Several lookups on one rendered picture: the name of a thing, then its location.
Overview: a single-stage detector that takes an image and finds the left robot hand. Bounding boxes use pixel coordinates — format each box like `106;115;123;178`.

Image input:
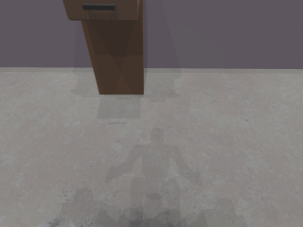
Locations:
37;217;62;227

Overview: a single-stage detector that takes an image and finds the drawer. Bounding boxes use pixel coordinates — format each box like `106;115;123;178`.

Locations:
62;0;139;22

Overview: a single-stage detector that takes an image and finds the cabinet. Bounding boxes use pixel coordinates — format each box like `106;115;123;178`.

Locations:
81;0;144;95

